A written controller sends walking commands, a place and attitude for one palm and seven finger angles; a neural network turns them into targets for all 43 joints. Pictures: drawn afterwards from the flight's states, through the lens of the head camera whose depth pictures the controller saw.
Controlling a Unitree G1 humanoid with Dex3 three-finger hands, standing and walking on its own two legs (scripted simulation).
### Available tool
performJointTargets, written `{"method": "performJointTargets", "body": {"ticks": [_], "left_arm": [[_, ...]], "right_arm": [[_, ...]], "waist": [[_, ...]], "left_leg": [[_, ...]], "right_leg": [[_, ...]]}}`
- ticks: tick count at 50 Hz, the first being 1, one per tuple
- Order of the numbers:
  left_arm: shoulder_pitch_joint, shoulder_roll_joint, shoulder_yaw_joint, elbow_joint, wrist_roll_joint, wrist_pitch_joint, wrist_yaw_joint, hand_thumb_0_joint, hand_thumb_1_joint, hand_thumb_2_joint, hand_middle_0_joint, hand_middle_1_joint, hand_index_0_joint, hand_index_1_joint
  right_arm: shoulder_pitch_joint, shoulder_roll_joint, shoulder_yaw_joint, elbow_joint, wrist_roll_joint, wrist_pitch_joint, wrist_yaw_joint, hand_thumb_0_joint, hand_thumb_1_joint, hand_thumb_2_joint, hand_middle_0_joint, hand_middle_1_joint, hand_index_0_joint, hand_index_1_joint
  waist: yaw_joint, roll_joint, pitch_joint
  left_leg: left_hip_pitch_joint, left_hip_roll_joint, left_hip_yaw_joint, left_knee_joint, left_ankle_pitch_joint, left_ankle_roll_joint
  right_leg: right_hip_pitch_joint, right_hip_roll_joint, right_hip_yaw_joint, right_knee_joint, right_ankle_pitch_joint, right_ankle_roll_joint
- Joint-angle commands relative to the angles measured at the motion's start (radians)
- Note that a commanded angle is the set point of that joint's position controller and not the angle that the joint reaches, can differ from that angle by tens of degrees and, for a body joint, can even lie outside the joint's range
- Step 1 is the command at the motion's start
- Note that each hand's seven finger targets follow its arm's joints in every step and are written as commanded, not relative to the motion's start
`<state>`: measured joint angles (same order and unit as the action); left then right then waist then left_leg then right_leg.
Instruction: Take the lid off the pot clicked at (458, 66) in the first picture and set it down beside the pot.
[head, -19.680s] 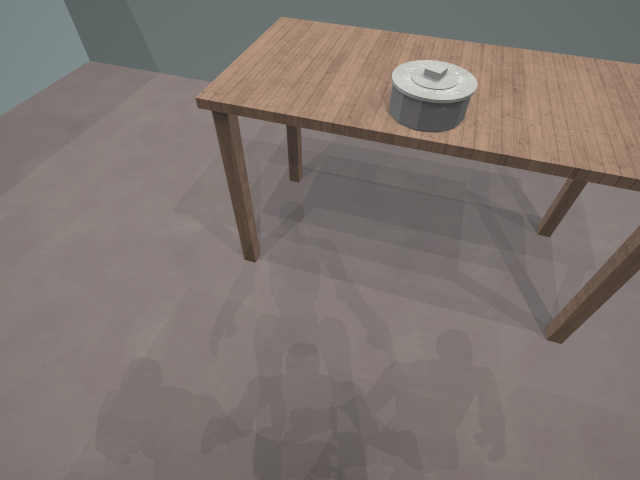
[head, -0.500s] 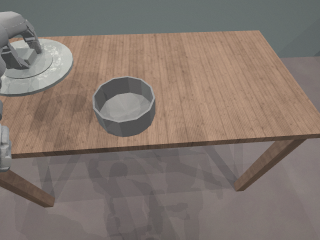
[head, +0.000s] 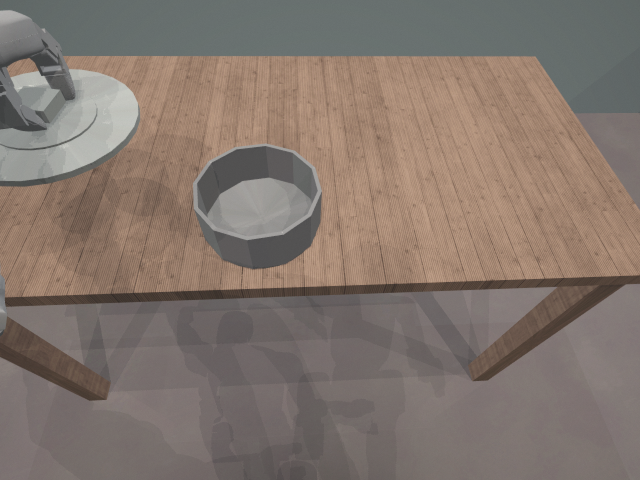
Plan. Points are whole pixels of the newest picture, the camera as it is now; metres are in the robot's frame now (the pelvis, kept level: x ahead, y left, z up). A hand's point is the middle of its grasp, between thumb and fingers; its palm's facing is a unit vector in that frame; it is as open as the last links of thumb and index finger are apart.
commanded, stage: lower the lid onto the table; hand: left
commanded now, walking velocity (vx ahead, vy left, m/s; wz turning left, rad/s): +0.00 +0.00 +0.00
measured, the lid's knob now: (36, 104) +0.49 +0.32 +0.19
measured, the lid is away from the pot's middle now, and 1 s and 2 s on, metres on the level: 0.23 0.22 0.23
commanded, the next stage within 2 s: none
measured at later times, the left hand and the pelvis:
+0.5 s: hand (22, 130) +0.46 +0.33 +0.18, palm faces -0.38 -0.08 -0.92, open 7.7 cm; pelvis +0.00 +0.00 +0.00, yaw +0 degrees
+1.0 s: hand (57, 144) +0.47 +0.31 +0.15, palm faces -0.39 -0.10 -0.92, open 7.7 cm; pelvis +0.00 +0.01 +0.00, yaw -2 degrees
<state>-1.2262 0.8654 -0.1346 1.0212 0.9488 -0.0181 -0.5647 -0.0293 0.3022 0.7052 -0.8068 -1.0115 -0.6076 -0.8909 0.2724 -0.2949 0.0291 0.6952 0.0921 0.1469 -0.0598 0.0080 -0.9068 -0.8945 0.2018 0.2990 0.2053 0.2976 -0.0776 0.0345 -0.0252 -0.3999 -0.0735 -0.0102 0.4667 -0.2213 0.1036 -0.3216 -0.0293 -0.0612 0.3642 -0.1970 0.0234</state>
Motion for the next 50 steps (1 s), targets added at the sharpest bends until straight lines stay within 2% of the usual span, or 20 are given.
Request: {"method": "performJointTargets", "body": {"ticks": [1, 2, 6, 9, 11, 12, 14, 18, 21, 22, 23, 24, 26, 30, 33, 37, 39, 41, 42, 50], "left_arm": [[-0.551, 0.294, 0.109, -0.195, 0.01, 0.003, 0.066, 0.0, 0.712, 0.893, -0.939, -1.079, -0.825, -1.01], [-0.564, 0.331, 0.136, -0.224, 0.024, -0.004, 0.071, 0.0, 0.712, 0.893, -0.939, -1.079, -0.825, -1.01], [-0.486, 0.32, 0.136, -0.155, 0.021, -0.009, 0.075, 0.0, 0.712, 0.893, -0.939, -1.079, -0.825, -1.01], [-0.494, 0.358, 0.153, -0.141, 0.031, -0.009, 0.077, 0.0, 0.712, 0.893, -0.939, -1.079, -0.825, -1.01], [-0.544, 0.344, 0.146, -0.237, 0.029, -0.022, 0.084, 0.0, 0.712, 0.893, -0.939, -1.079, -0.825, -1.01], [-0.553, 0.386, 0.182, -0.282, 0.043, -0.03, 0.091, 0.0, 0.712, 0.893, -0.939, -1.079, -0.825, -1.01], [-0.478, 0.412, 0.219, -0.228, 0.042, -0.04, 0.095, 0.0, 0.712, 0.893, -0.939, -1.079, -0.825, -1.01], [-0.431, 0.328, 0.157, -0.149, 0.011, -0.031, 0.086, 0.0, 0.712, 0.893, -0.939, -1.079, -0.825, -1.01], [-0.484, 0.24, 0.08, -0.191, 0.009, -0.026, 0.084, 0.0, 0.712, 0.893, -0.939, -1.079, -0.825, -1.01], [-0.524, 0.277, 0.102, -0.252, 0.015, -0.032, 0.087, 0.0, 0.712, 0.893, -0.939, -1.079, -0.825, -1.01], [-0.536, 0.262, 0.094, -0.264, 0.017, -0.037, 0.087, 0.0, 0.712, 0.893, -0.939, -1.079, -0.825, -1.01], [-0.496, 0.302, 0.137, -0.251, 0.015, -0.046, 0.092, 0.0, 0.712, 0.893, -0.939, -1.079, -0.825, -1.01], [-0.471, 0.284, 0.131, -0.247, -0.009, -0.061, 0.092, 0.0, 0.712, 0.893, -0.939, -1.079, -0.825, -1.01], [-0.505, 0.282, 0.128, -0.245, -0.009, -0.061, 0.107, 0.0, 0.712, 0.893, -0.939, -1.079, -0.825, -1.01], [-0.502, 0.261, 0.123, -0.247, 0.009, -0.065, 0.126, 0.0, 0.712, 0.893, -0.939, -1.079, -0.825, -1.01], [-0.4, 0.274, 0.143, -0.107, 0.01, -0.046, 0.14, 0.0, 0.712, 0.893, -0.939, -1.079, -0.825, -1.01], [-0.464, 0.254, 0.109, -0.136, 0.016, -0.037, 0.143, 0.0, 0.712, 0.893, -0.939, -1.079, -0.825, -1.01], [-0.477, 0.252, 0.108, -0.171, 0.021, -0.043, 0.152, 0.0, 0.712, 0.893, -0.939, -1.079, -0.825, -1.01], [-0.497, 0.32, 0.163, -0.217, 0.036, -0.051, 0.159, 0.0, 0.712, 0.893, -0.939, -1.079, -0.825, -1.01], [-0.42, 0.311, 0.159, -0.139, 0.022, -0.064, 0.165, 0.0, 0.712, 0.893, -0.939, -1.079, -0.825, -1.01]], "right_arm": [[0.066, -0.187, -0.057, -0.081, -0.002, -0.027, -0.006, 0.0, -0.9, -0.9, 0.2, 0.3, 0.2, 0.3], [0.068, -0.18, -0.055, -0.083, -0.009, -0.025, -0.005, 0.0, -0.9, -0.9, 0.2, 0.3, 0.2, 0.3], [0.065, -0.182, -0.054, -0.1, -0.003, -0.019, -0.004, 0.0, -0.9, -0.9, 0.2, 0.3, 0.2, 0.3], [0.066, -0.181, -0.053, -0.104, -0.003, -0.01, -0.005, 0.0, -0.9, -0.9, 0.2, 0.3, 0.2, 0.3], [0.06, -0.184, -0.062, -0.115, -0.004, -0.011, -0.006, 0.0, -0.9, -0.9, 0.2, 0.3, 0.2, 0.3], [0.066, -0.179, -0.065, -0.116, -0.013, -0.014, -0.003, 0.0, -0.9, -0.9, 0.2, 0.3, 0.2, 0.3], [0.074, -0.177, -0.062, -0.118, -0.013, -0.012, -0.007, 0.0, -0.9, -0.9, 0.2, 0.3, 0.2, 0.3], [0.075, -0.179, -0.062, -0.103, -0.009, -0.001, -0.004, 0.0, -0.9, -0.9, 0.2, 0.3, 0.2, 0.3], [0.076, -0.181, -0.07, -0.099, -0.004, -0.005, -0.005, 0.0, -0.9, -0.9, 0.2, 0.3, 0.2, 0.3], [0.086, -0.181, -0.071, -0.09, -0.007, -0.004, -0.004, 0.0, -0.9, -0.9, 0.2, 0.3, 0.2, 0.3], [0.086, -0.179, -0.071, -0.093, -0.01, -0.007, -0.007, 0.0, -0.9, -0.9, 0.2, 0.3, 0.2, 0.3], [0.094, -0.178, -0.072, -0.092, -0.012, -0.011, -0.01, 0.0, -0.9, -0.9, 0.2, 0.3, 0.2, 0.3], [0.088, -0.181, -0.069, -0.092, -0.011, -0.011, -0.014, 0.0, -0.9, -0.9, 0.2, 0.3, 0.2, 0.3], [0.089, -0.179, -0.068, -0.081, -0.011, -0.014, -0.015, 0.0, -0.9, -0.9, 0.2, 0.3, 0.2, 0.3], [0.087, -0.175, -0.067, -0.083, -0.017, -0.021, -0.012, 0.0, -0.9, -0.9, 0.2, 0.3, 0.2, 0.3], [0.087, -0.178, -0.059, -0.084, -0.013, -0.015, -0.011, 0.0, -0.9, -0.9, 0.2, 0.3, 0.2, 0.3], [0.08, -0.181, -0.058, -0.086, -0.008, -0.016, -0.014, 0.0, -0.9, -0.9, 0.2, 0.3, 0.2, 0.3], [0.085, -0.184, -0.063, -0.093, -0.01, -0.022, -0.016, 0.0, -0.9, -0.9, 0.2, 0.3, 0.2, 0.3], [0.092, -0.184, -0.065, -0.093, -0.015, -0.022, -0.016, 0.0, -0.9, -0.9, 0.2, 0.3, 0.2, 0.3], [0.105, -0.184, -0.063, -0.088, -0.013, -0.018, -0.027, 0.0, -0.9, -0.9, 0.2, 0.3, 0.2, 0.3]], "waist": [[-0.025, 0.138, -0.444], [-0.017, 0.12, -0.48], [-0.015, 0.106, -0.451], [-0.016, 0.063, -0.439], [-0.014, 0.139, -0.5], [-0.009, 0.172, -0.537], [-0.007, 0.144, -0.523], [-0.023, 0.105, -0.437], [-0.037, 0.159, -0.427], [-0.036, 0.157, -0.458], [-0.038, 0.18, -0.47], [-0.031, 0.151, -0.492], [-0.032, 0.148, -0.499], [-0.034, 0.146, -0.469], [-0.03, 0.189, -0.464], [-0.023, 0.087, -0.402], [-0.028, 0.088, -0.409], [-0.027, 0.113, -0.446], [-0.021, 0.126, -0.496], [-0.028, 0.106, -0.451]], "left_leg": [[0.423, 0.057, -0.088, 0.01, 0.52, -0.038], [0.424, 0.057, -0.092, 0.012, 0.539, -0.038], [0.39, 0.059, -0.083, 0.017, 0.551, -0.038], [0.346, 0.057, -0.069, 0.008, 0.468, -0.025], [0.427, 0.068, -0.088, 0.021, 0.591, -0.039], [0.46, 0.07, -0.097, 0.03, 0.624, -0.043], [0.452, 0.07, -0.098, 0.037, 0.641, -0.041], [0.39, 0.066, -0.079, 0.029, 0.535, -0.028], [0.437, 0.071, -0.091, 0.031, 0.543, -0.039], [0.466, 0.078, -0.104, 0.03, 0.54, -0.045], [0.486, 0.076, -0.107, 0.033, 0.55, -0.045], [0.482, 0.073, -0.104, 0.041, 0.554, -0.038], [0.471, 0.069, -0.098, 0.044, 0.573, -0.038], [0.456, 0.072, -0.101, 0.024, 0.491, -0.039], [0.481, 0.077, -0.114, 0.03, 0.557, -0.057], [0.357, 0.067, -0.086, 0.018, 0.438, -0.038], [0.351, 0.067, -0.085, 0.005, 0.386, -0.035], [0.392, 0.073, -0.092, 0.014, 0.452, -0.043], [0.425, 0.078, -0.102, 0.02, 0.491, -0.049], [0.372, 0.072, -0.079, 0.025, 0.461, -0.034]], "right_leg": [[-0.027, 0.068, -0.009, -0.002, 0.199, -0.068], [0.006, 0.073, -0.006, 0.008, 0.214, -0.064], [0.004, 0.068, -0.006, 0.01, 0.231, -0.064], [0.025, 0.071, -0.002, 0.014, 0.216, -0.058], [-0.002, 0.069, -0.005, 0.017, 0.235, -0.065], [-0.003, 0.075, -0.002, 0.023, 0.227, -0.062], [-0.009, 0.077, -0.003, 0.022, 0.222, -0.06], [-0.04, 0.074, -0.005, 0.012, 0.199, -0.055], [-0.106, 0.075, -0.014, 0.003, 0.159, -0.062], [-0.101, 0.08, -0.013, 0.004, 0.144, -0.059], [-0.117, 0.083, -0.013, 0.003, 0.133, -0.06], [-0.092, 0.082, -0.008, 0.007, 0.148, -0.06], [-0.084, 0.076, -0.006, 0.01, 0.178, -0.061], [-0.096, 0.076, -0.01, 0.008, 0.133, -0.062], [-0.12, 0.081, -0.012, 0.013, 0.128, -0.068], [-0.066, 0.074, -0.002, 0.018, 0.143, -0.065], [-0.067, 0.071, -0.004, 0.018, 0.13, -0.067], [-0.074, 0.07, -0.004, 0.018, 0.143, -0.071], [-0.06, 0.074, -0.001, 0.026, 0.151, -0.068], [-0.063, 0.076, 0.0, 0.026, 0.163, -0.063]]}}
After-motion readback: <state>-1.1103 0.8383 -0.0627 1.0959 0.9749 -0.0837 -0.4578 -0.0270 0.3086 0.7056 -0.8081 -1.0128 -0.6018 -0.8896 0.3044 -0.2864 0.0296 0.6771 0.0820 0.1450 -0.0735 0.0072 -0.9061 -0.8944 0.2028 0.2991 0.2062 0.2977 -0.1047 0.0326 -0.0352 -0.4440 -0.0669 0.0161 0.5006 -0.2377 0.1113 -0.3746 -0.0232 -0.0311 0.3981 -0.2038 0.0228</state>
